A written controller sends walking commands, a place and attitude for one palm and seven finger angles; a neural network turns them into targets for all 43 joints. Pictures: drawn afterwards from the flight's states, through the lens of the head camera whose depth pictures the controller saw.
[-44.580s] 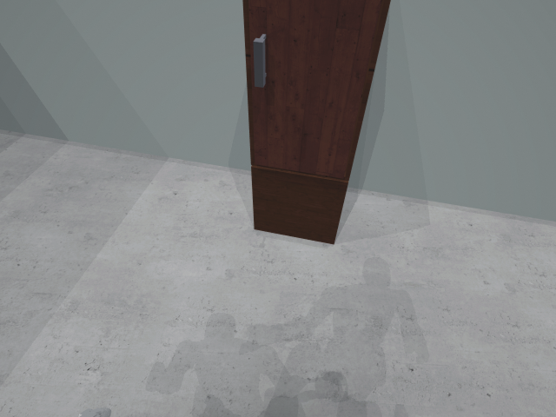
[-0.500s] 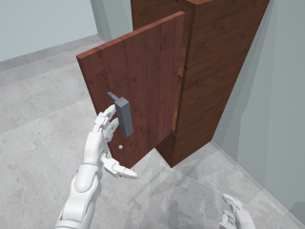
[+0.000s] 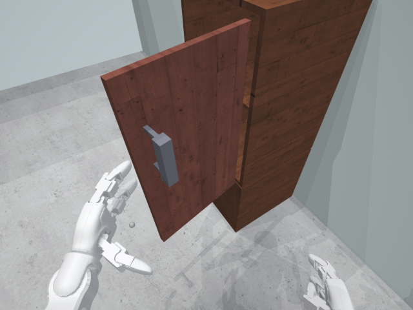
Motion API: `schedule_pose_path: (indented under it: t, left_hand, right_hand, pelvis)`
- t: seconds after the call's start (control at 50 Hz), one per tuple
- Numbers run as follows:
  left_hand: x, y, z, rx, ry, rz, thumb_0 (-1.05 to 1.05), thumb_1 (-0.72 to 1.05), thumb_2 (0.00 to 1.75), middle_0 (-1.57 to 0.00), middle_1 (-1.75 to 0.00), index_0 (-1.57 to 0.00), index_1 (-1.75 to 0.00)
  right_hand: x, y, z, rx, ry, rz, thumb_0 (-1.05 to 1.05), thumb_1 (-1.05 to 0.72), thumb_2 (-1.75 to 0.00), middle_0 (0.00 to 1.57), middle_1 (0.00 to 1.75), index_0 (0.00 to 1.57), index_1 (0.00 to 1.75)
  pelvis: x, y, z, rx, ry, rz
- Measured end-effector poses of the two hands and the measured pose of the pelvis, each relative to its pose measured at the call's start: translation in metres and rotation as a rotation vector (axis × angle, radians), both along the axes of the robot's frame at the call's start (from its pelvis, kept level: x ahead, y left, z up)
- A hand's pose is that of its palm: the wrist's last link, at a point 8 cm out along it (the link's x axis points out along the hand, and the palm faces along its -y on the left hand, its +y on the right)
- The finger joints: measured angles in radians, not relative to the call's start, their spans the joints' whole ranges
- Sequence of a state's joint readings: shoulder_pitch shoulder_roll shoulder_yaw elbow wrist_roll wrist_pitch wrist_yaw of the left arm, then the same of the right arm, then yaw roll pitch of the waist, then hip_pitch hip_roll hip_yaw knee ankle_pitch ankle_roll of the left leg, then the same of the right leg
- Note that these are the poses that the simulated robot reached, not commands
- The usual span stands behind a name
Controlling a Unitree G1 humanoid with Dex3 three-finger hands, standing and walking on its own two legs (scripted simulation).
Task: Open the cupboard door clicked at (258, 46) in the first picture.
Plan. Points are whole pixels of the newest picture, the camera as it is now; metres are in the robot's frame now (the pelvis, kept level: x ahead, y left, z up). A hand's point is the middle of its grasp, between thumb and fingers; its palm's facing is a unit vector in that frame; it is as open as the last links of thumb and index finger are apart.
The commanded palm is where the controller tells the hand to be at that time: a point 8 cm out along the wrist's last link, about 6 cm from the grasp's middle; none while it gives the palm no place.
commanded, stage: draw the hand back to the body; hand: left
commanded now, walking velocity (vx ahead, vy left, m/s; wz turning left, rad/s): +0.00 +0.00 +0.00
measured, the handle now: (159, 155) +0.39 +0.13 +0.10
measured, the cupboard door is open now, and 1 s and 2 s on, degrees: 100 100 100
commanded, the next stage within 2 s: step back with the hand held close in 1.62 s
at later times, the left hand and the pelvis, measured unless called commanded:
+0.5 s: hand (96, 230) +0.22 +0.19 +0.12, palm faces +0.00 -1.00 -0.06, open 16.3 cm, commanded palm +0.19 +0.24 +0.13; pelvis -0.01 +0.01 +0.01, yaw +0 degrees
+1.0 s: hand (38, 214) +0.22 +0.26 +0.16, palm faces +0.33 -0.87 -0.36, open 12.0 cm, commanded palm +0.17 +0.30 +0.18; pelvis +0.01 +0.03 +0.03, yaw -2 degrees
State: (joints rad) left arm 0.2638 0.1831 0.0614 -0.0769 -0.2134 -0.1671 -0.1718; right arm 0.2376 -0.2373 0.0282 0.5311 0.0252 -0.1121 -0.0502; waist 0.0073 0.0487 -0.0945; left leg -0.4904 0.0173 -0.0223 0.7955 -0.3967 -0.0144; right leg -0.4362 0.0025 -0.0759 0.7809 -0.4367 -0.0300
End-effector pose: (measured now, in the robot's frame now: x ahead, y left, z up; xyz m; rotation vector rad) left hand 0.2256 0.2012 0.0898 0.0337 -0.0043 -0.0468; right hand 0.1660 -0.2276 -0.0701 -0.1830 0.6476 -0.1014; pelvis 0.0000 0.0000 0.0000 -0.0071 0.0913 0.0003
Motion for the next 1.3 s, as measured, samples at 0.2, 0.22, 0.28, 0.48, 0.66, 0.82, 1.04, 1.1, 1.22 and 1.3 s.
schedule_pose_path:
  t: [0.2,0.22,0.28,0.48,0.66,0.82,1.04,1.1,1.22,1.3]
  left_hand:
    - [-0.001,0.001,0.010,0.017,-0.031,-0.005,-0.01,-0.50,0.30,-0.15,-0.30,-0.15,-0.30]
    - [-0.001,0.003,0.013,0.018,-0.036,-0.002,-0.01,-0.50,0.30,-0.15,-0.30,-0.15,-0.30]
    - [-0.005,0.010,0.020,0.022,-0.041,0.008,-0.01,-0.50,0.30,-0.15,-0.30,-0.15,-0.30]
    - [-0.029,0.035,0.035,0.029,-0.038,0.037,-0.01,-0.50,0.30,-0.15,-0.30,-0.15,-0.30]
    - [-0.044,0.056,0.056,0.193,-0.052,0.194,-0.01,-0.37,0.36,-0.16,-0.30,-0.16,-0.30]
    - [-0.049,0.074,0.069,0.287,-0.051,0.315,-0.01,-0.13,0.46,-0.17,-0.30,-0.17,-0.30]
    - [-0.046,0.101,0.092,0.360,-0.091,0.390,0.00,0.25,0.62,-0.18,-0.30,-0.18,-0.30]
    - [-0.047,0.107,0.097,0.373,-0.101,0.409,0.00,0.35,0.67,-0.19,-0.30,-0.19,-0.30]
    - [-0.050,0.118,0.106,0.393,-0.127,0.450,0.01,0.56,0.76,-0.20,-0.30,-0.20,-0.30]
    - [-0.053,0.123,0.113,0.406,-0.147,0.477,0.01,0.70,0.81,-0.20,-0.30,-0.20,-0.30]
  right_hand:
    - [-0.016,-0.003,-0.004,0.002,0.005,-0.025,0.02,-0.91,-0.90,0.20,0.30,0.20,0.30]
    - [-0.017,-0.002,-0.003,0.005,0.002,-0.027,0.02,-0.91,-0.90,0.20,0.30,0.20,0.30]
    - [-0.018,-0.001,-0.001,0.012,-0.010,-0.031,0.02,-0.91,-0.90,0.20,0.30,0.20,0.30]
    - [-0.006,0.007,0.013,0.004,-0.082,-0.004,0.02,-0.91,-0.90,0.20,0.30,0.20,0.30]
    - [0.006,0.020,0.027,-0.025,-0.100,0.019,0.02,-0.91,-0.90,0.20,0.30,0.20,0.30]
    - [0.006,0.034,0.030,-0.025,-0.039,0.021,0.02,-0.91,-0.90,0.20,0.30,0.20,0.30]
    - [0.008,0.040,0.027,-0.013,0.016,0.013,0.02,-0.91,-0.90,0.20,0.30,0.20,0.30]
    - [0.009,0.038,0.028,-0.017,0.022,0.008,0.02,-0.91,-0.90,0.20,0.30,0.20,0.30]
    - [0.013,0.033,0.030,-0.026,0.020,-0.001,0.02,-0.91,-0.90,0.20,0.30,0.20,0.30]
    - [0.014,0.030,0.032,-0.030,0.017,-0.002,0.02,-0.91,-0.90,0.20,0.30,0.20,0.30]
  pelvis:
    - [-0.006,0.000,0.000,0.001,-0.011,-0.005]
    - [-0.006,0.000,0.001,0.001,-0.013,-0.007]
    - [-0.006,0.001,0.003,0.001,-0.020,-0.010]
    - [-0.005,0.006,0.007,-0.007,-0.046,-0.002]
    - [-0.005,0.013,0.016,-0.011,-0.090,-0.004]
    - [0.000,0.021,0.028,-0.007,-0.131,-0.019]
    - [0.010,0.029,0.035,-0.004,-0.153,-0.036]
    - [0.012,0.030,0.035,-0.004,-0.156,-0.037]
    - [0.013,0.029,0.036,-0.005,-0.160,-0.039]
    - [0.013,0.028,0.036,-0.006,-0.161,-0.039]
